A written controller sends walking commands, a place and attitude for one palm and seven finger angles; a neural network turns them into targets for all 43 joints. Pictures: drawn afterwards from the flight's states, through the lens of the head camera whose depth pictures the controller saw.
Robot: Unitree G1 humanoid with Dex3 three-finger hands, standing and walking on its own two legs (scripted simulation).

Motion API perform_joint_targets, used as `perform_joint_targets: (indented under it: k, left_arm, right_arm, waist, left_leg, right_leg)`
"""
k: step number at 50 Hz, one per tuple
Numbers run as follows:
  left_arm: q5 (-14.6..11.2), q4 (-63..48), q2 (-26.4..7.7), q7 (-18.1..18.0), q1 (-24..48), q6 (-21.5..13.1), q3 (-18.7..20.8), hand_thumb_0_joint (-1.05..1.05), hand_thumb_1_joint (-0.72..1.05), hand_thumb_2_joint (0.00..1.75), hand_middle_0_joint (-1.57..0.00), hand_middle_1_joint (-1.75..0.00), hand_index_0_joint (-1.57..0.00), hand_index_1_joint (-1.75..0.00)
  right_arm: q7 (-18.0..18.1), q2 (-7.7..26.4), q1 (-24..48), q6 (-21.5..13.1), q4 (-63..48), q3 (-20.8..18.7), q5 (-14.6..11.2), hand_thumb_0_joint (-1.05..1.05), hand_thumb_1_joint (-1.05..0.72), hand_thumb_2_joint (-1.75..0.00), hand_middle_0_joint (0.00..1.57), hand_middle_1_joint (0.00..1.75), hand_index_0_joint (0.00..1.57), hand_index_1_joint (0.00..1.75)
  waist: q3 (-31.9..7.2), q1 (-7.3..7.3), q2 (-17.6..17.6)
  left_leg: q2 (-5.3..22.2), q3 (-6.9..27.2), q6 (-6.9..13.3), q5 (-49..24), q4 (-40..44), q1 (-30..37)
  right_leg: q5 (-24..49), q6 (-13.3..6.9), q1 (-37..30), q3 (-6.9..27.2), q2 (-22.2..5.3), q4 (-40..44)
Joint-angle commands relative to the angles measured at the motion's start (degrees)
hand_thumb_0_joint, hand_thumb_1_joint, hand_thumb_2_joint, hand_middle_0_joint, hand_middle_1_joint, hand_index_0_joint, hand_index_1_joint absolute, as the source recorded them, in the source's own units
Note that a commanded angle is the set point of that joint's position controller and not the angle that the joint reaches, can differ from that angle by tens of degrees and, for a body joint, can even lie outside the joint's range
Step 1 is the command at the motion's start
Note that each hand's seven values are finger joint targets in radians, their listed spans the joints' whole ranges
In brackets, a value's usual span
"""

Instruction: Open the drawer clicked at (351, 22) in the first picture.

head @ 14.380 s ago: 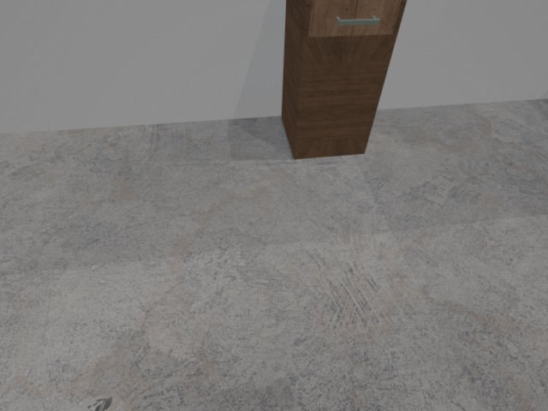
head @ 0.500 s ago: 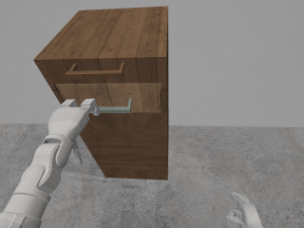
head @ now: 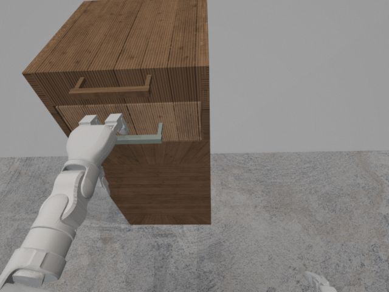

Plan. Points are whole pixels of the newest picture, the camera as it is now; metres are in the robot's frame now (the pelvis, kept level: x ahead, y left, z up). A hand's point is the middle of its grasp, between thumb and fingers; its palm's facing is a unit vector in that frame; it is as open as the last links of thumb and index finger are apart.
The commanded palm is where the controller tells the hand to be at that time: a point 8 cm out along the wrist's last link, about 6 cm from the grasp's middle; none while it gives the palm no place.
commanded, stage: move the hooked fingers above the handle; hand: left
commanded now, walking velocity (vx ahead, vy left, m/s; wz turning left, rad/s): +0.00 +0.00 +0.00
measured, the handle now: (131, 133) +0.50 +0.23 +0.00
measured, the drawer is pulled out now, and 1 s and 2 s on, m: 0.00 0.00 0.00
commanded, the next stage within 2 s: none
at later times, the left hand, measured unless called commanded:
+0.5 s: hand (120, 147) +0.41 +0.21 +0.06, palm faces -0.03 -0.01 -1.00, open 13.8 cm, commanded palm +0.40 +0.21 +0.12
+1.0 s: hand (127, 140) +0.44 +0.21 +0.04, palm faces -0.07 -0.03 -1.00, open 13.8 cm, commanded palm +0.42 +0.21 +0.11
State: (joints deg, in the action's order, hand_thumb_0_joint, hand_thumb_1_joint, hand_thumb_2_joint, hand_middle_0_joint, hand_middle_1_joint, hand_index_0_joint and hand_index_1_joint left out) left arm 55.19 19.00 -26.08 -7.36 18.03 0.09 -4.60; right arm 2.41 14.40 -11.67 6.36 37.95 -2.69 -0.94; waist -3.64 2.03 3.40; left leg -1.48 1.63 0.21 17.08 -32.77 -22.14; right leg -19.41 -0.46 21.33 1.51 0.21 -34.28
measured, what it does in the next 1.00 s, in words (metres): stands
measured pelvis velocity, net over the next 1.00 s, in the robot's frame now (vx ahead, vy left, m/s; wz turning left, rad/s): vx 0.01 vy -0.01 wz -0.03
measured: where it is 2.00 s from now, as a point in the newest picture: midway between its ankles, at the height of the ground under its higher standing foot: outside the picture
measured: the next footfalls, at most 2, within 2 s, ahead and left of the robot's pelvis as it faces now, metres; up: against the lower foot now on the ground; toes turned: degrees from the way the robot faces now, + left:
none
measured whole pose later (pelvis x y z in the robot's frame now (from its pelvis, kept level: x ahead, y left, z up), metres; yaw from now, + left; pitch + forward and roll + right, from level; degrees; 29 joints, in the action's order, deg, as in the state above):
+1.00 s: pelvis +0.01 -0.01 -0.01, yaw -2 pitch +13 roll +0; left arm 58.6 46.6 -25.8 -11.0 34.3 0.2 -2.9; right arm 2.1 14.7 -19.4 7.9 39.5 -4.1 -0.9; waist -7.2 -3.0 3.1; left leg 0.2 0.5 -0.3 19.1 -36.0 -29.6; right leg -20.5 -1.1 29.1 2.5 1.9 -37.0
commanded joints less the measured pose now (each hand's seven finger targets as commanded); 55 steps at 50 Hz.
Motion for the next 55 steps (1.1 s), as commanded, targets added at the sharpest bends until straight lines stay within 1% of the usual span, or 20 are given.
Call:
perform_joint_targets:
  k: [1, 5, 9, 13, 16, 21, 25, 26, 29, 32, 35, 37, 40, 42, 44, 47, 48, 50, 52, 55]
  left_arm:
    - [1.0, -9.2, -9.8, -3.0, 19.7, 3.2, 4.4, 0.00, -0.50, 0.30, -0.30, -1.20, -0.30, -1.20]
    - [1.8, -8.1, -8.9, -2.5, 24.9, 4.4, 2.2, 0.00, -0.50, 0.30, -0.30, -1.20, -0.30, -1.20]
    - [2.1, -7.7, -9.1, -2.9, 27.4, 3.8, 2.4, 0.00, -0.50, 0.30, -0.30, -1.20, -0.30, -1.20]
    - [2.7, -1.1, -9.5, -3.8, 29.6, 4.2, 3.1, 0.00, -0.50, 0.30, -0.30, -1.20, -0.30, -1.20]
    - [3.1, 2.0, -10.6, -4.1, 29.6, 4.6, 4.3, 0.00, -0.50, 0.30, -0.30, -1.20, -0.30, -1.20]
    - [3.5, 4.6, -7.8, -3.7, 35.5, 3.7, 0.5, 0.00, -0.50, 0.30, -0.30, -1.20, -0.30, -1.20]
    - [3.4, 9.0, -8.8, -3.3, 38.8, 2.3, 0.8, 0.00, -0.50, 0.30, -0.30, -1.20, -0.30, -1.20]
    - [3.3, 9.8, -8.6, -3.2, 40.9, 1.6, 0.4, 0.00, -0.50, 0.30, -0.30, -1.20, -0.30, -1.20]
    - [3.8, 11.4, -9.2, -4.4, 44.3, -0.1, 0.8, 0.00, -0.50, 0.30, -0.30, -1.20, -0.30, -1.20]
    - [4.4, 13.3, -12.9, -6.2, 46.6, -1.4, 4.0, 0.00, -0.50, 0.30, -0.30, -1.20, -0.30, -1.20]
    - [4.7, 17.5, -14.2, -8.0, 43.9, -0.9, 6.2, 0.00, -0.50, 0.30, -0.30, -1.20, -0.30, -1.20]
    - [4.8, 20.2, -14.4, -8.7, 44.2, 0.2, 6.2, 0.00, -0.50, 0.30, -0.30, -1.20, -0.30, -1.20]
    - [4.9, 21.3, -15.3, -8.9, 40.9, 1.5, 7.5, 0.00, -0.50, 0.30, -0.30, -1.20, -0.30, -1.20]
    - [4.7, 20.5, -15.7, -8.1, 39.5, 1.7, 7.9, 0.00, -0.50, 0.30, -0.30, -1.20, -0.30, -1.20]
    - [4.1, 18.3, -14.0, -7.1, 37.8, 1.4, 6.4, 0.00, -0.50, 0.30, -0.30, -1.20, -0.30, -1.20]
    - [3.3, 15.8, -12.2, -5.9, 38.7, 0.0, 4.8, 0.00, -0.50, 0.30, -0.30, -1.20, -0.30, -1.20]
    - [3.5, 15.2, -14.2, -5.9, 37.6, -0.7, 6.6, 0.00, -0.50, 0.30, -0.30, -1.20, -0.30, -1.20]
    - [3.5, 11.9, -11.8, -6.2, 39.7, -2.0, 4.3, 0.00, -0.50, 0.30, -0.30, -1.20, -0.30, -1.20]
    - [4.0, 8.2, -13.7, -7.4, 41.3, -3.5, 5.8, 0.00, -0.50, 0.30, -0.30, -1.20, -0.30, -1.20]
    - [4.3, 7.2, -10.8, -9.4, 39.5, -3.1, 4.5, 0.00, -0.50, 0.30, -0.30, -1.20, -0.30, -1.20]
  right_arm:
    - [-0.3, 6.7, 3.8, -1.7, -8.5, -1.9, -0.2, 0.00, -0.90, -0.90, 0.20, 0.30, 0.20, 0.30]
    - [0.0, 6.8, 3.0, -1.3, -8.0, -1.8, -0.2, 0.00, -0.90, -0.90, 0.20, 0.30, 0.20, 0.30]
    - [0.0, 6.5, 2.2, -1.3, -7.9, -1.7, 0.0, 0.00, -0.90, -0.90, 0.20, 0.30, 0.20, 0.30]
    - [0.2, 6.5, 1.5, -1.0, -7.0, -1.4, -0.2, 0.00, -0.90, -0.90, 0.20, 0.30, 0.20, 0.30]
    - [0.4, 6.7, 1.1, -0.7, -7.3, -1.4, -0.1, 0.00, -0.90, -0.90, 0.20, 0.30, 0.20, 0.30]
    - [0.5, 6.8, -0.2, -0.8, -7.0, -1.8, -0.1, 0.00, -0.90, -0.90, 0.20, 0.30, 0.20, 0.30]
    - [0.9, 6.9, -1.9, -0.9, -6.2, -2.0, -0.2, 0.00, -0.90, -0.90, 0.20, 0.30, 0.20, 0.30]
    - [1.1, 7.0, -2.5, -0.9, -6.0, -2.0, -0.1, 0.00, -0.90, -0.90, 0.20, 0.30, 0.20, 0.30]
    - [1.2, 6.8, -3.7, -1.1, -5.5, -2.4, -0.1, 0.00, -0.90, -0.90, 0.20, 0.30, 0.20, 0.30]
    - [1.1, 7.1, -5.6, -1.2, -4.9, -2.6, 0.1, 0.00, -0.90, -0.90, 0.20, 0.30, 0.20, 0.30]
    - [0.7, 7.0, -6.5, -1.0, -4.6, -2.7, 0.2, 0.00, -0.90, -0.90, 0.20, 0.30, 0.20, 0.30]
    - [0.3, 7.3, -7.3, -0.9, -4.3, -2.7, 0.2, 0.00, -0.90, -0.90, 0.20, 0.30, 0.20, 0.30]
    - [-0.2, 7.5, -7.7, -0.6, -4.8, -3.1, 0.3, 0.00, -0.90, -0.90, 0.20, 0.30, 0.20, 0.30]
    - [-0.3, 7.7, -7.6, -0.4, -5.4, -3.3, 0.3, 0.00, -0.90, -0.90, 0.20, 0.30, 0.20, 0.30]
    - [-0.2, 7.8, -7.3, -0.3, -5.7, -3.4, 0.2, 0.00, -0.90, -0.90, 0.20, 0.30, 0.20, 0.30]
    - [0.0, 8.0, -7.2, -0.4, -5.5, -3.6, -0.1, 0.00, -0.90, -0.90, 0.20, 0.30, 0.20, 0.30]
    - [0.1, 8.1, -7.3, -0.4, -5.3, -3.8, -0.1, 0.00, -0.90, -0.90, 0.20, 0.30, 0.20, 0.30]
    - [0.2, 7.6, -6.8, -0.5, -5.3, -3.9, -0.2, 0.00, -0.90, -0.90, 0.20, 0.30, 0.20, 0.30]
    - [0.1, 7.5, -7.1, -0.7, -5.0, -4.2, 0.1, 0.00, -0.90, -0.90, 0.20, 0.30, 0.20, 0.30]
    - [-0.5, 6.9, -6.3, -1.0, -4.7, -4.3, 0.0, 0.00, -0.90, -0.90, 0.20, 0.30, 0.20, 0.30]
  waist:
    - [-17.9, -0.08, -3.2]
    - [-18.1, -1.15, -2.9]
    - [-19.7, -0.97, -1.0]
    - [-16.1, -1.35, -3.0]
    - [-17.9, -0.73, -3.3]
    - [-18.5, -2.79, -2.7]
    - [-18.3, -3.70, -3.7]
    - [-18.2, -4.57, -4.8]
    - [-19.3, -4.87, -3.0]
    - [-22.3, -4.71, -2.6]
    - [-23.4, -3.93, -2.3]
    - [-22.5, -4.34, -3.1]
    - [-26.0, -2.88, -2.5]
    - [-27.4, -2.69, -3.7]
    - [-27.3, -3.05, -4.9]
    - [-23.9, -4.50, -6.1]
    - [-23.6, -4.00, -5.6]
    - [-23.2, -4.76, -3.3]
    - [-25.6, -4.36, -0.3]
    - [-24.7, -4.15, 2.3]
  left_leg:
    - [-0.8, -2.3, 1.6, -22.6, 1.5, 8.8]
    - [-0.4, -1.9, 1.7, -22.6, 1.3, 10.2]
    - [-0.3, -1.5, 1.5, -25.1, 0.6, 11.3]
    - [-0.2, -1.9, 1.5, -20.8, 1.0, 8.3]
    - [-0.6, -2.3, 1.6, -20.7, 1.0, 7.2]
    - [-0.6, -2.7, 1.8, -19.5, 0.0, 7.2]
    - [-0.9, -3.1, 2.2, -17.5, -1.0, 5.7]
    - [-0.9, -2.7, 2.3, -16.8, -1.0, 5.3]
    - [-1.1, -3.1, 2.5, -16.5, -2.0, 4.9]
    - [-1.2, -2.9, 2.4, -17.9, -3.0, 3.4]
    - [-1.2, -3.7, 2.2, -19.2, -3.6, 1.1]
    - [-1.1, -3.9, 2.2, -19.1, -3.7, -0.8]
    - [-1.1, -4.7, 2.2, -21.4, -3.7, -0.6]
    - [-1.2, -5.1, 2.5, -22.5, -3.8, -0.9]
    - [-1.2, -5.4, 2.7, -23.3, -3.5, -0.7]
    - [-0.9, -4.9, 3.0, -22.1, -3.0, 0.1]
    - [-0.9, -4.7, 3.0, -21.8, -2.8, 0.3]
    - [-0.9, -4.4, 3.1, -21.9, -2.9, 2.6]
    - [-0.7, -4.0, 2.9, -24.3, -3.2, 4.9]
    - [-0.3, -3.4, 2.4, -27.3, -3.7, 7.6]
  right_leg:
    - [20.8, -1.8, -6.1, -3.0, 1.6, 2.4]
    - [19.7, -1.9, -4.1, -3.1, 1.7, 2.2]
    - [20.6, -2.2, -4.0, -3.1, 1.8, 1.6]
    - [18.2, -2.2, -2.6, -3.3, 1.9, 2.0]
    - [18.9, -2.3, -4.3, -3.0, 1.8, 1.9]
    - [18.7, -2.1, -2.4, -2.7, 1.7, 1.8]
    - [19.1, -1.7, -1.7, -2.1, 1.5, 1.8]
    - [18.2, -1.7, -1.2, -2.2, 1.5, 1.9]
    - [18.6, -1.6, -0.2, -1.7, 1.3, 1.4]
    - [20.6, -1.7, -1.0, -1.4, 1.5, 0.1]
    - [23.4, -1.5, -2.2, -1.3, 1.5, -0.8]
    - [24.1, -1.4, -2.2, -1.4, 1.5, -0.9]
    - [28.0, -1.4, -5.4, -1.1, 1.5, -1.3]
    - [31.4, -1.0, -8.0, -0.7, 1.3, -1.2]
    - [34.9, -0.7, -9.3, -0.5, 1.1, -1.0]
    - [32.8, -0.5, -7.2, -0.7, 1.3, 0.2]
    - [31.4, -0.6, -6.9, -0.6, 1.4, 0.1]
    - [29.1, -0.9, -4.7, -0.8, 1.7, 0.5]
    - [28.5, -1.2, -4.3, -0.8, 1.8, 0.0]
    - [26.1, -1.7, -0.9, -1.9, 2.3, -0.6]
